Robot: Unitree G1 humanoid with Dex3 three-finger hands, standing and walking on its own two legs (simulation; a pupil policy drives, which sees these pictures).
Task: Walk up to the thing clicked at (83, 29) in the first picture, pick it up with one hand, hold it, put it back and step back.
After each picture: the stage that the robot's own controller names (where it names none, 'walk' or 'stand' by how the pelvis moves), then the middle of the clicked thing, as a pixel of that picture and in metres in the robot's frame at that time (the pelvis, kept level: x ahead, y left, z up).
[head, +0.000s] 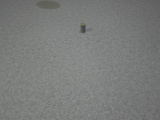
stand; (82, 28) +1.76 +0.07 -0.72
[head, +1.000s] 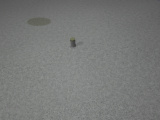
walk; (73, 42) +1.62 +0.31 -0.71
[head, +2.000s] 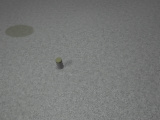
walk; (59, 63) +1.08 +0.40 -0.72
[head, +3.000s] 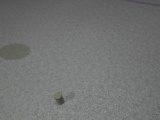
walk; (59, 98) +0.68 +0.34 -0.72
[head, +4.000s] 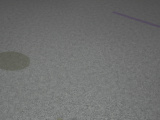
walk; out of the picture +0.47 +0.22 -0.71
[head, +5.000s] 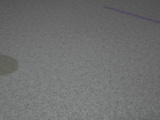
stand; out of the picture +0.39 +0.25 -0.72
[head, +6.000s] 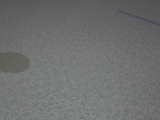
stand; out of the picture +0.38 +0.21 -0.71
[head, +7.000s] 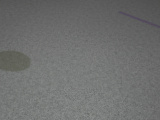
stand; out of the picture +0.39 +0.19 -0.72
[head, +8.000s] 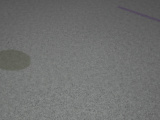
stand; out of the picture +0.39 +0.19 -0.72
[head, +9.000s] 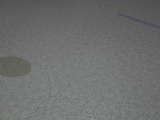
stand; out of the picture +0.38 +0.19 -0.73
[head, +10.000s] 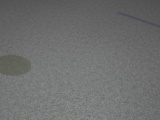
stand; out of the picture +0.38 +0.20 -0.73
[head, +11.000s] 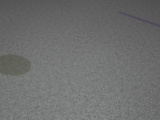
stand; out of the picture +0.37 +0.19 -0.73
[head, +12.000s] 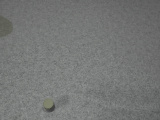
go down; (49, 105) +0.41 +0.20 -0.61
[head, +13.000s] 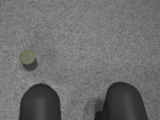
go down; (29, 61) +0.46 +0.23 -0.30
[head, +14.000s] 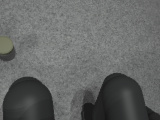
close in; (5, 49) +0.45 +0.25 -0.26
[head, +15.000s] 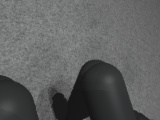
close; out of the picture +0.45 +0.29 -0.22
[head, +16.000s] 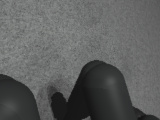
close; out of the picture +0.44 +0.29 -0.23
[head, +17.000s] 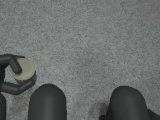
lift; (25, 74) +0.34 +0.23 -0.08
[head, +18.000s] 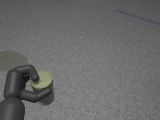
hold; (43, 88) +0.33 +0.16 +0.04
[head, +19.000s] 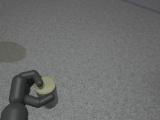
hold; (47, 93) +0.33 +0.15 -0.01
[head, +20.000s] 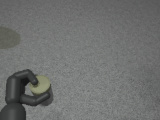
crouch; (42, 91) +0.34 +0.16 -0.05
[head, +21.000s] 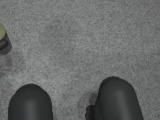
lower; out of the picture +0.48 +0.24 -0.11
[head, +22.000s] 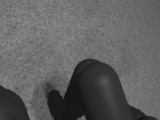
lower; out of the picture +0.44 +0.28 -0.23
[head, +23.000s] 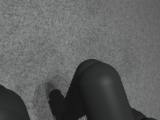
lower; out of the picture +0.45 +0.29 -0.23
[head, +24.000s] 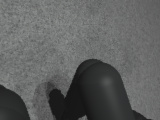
lower; out of the picture +0.45 +0.29 -0.23
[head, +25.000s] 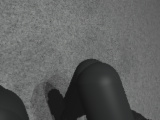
lower; out of the picture +0.45 +0.29 -0.23
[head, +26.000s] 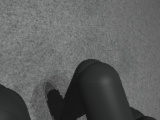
open; out of the picture +0.45 +0.28 -0.23
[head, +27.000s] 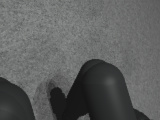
rise; out of the picture +0.45 +0.28 -0.24
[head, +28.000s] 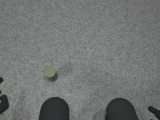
walk; (51, 74) +0.46 +0.19 -0.45
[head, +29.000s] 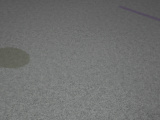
stand; out of the picture +0.40 +0.17 -0.66
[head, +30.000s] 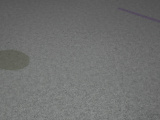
stand; out of the picture +0.41 +0.18 -0.67
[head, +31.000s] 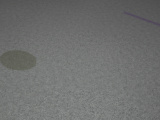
stand; out of the picture +0.41 +0.16 -0.71
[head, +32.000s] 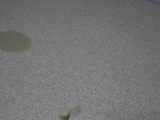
walk; (65, 114) +0.44 +0.13 -0.70
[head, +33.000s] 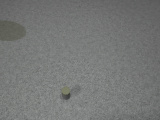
walk; (66, 93) +0.56 +0.14 -0.70
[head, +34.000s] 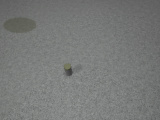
walk; (68, 69) +0.85 +0.24 -0.70
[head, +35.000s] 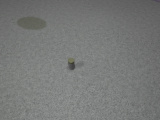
stand; (71, 64) +1.04 +0.18 -0.71
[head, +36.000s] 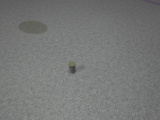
stand; (72, 67) +1.04 +0.17 -0.73
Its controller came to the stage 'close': yes
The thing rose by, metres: 0.71
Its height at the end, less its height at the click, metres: +0.00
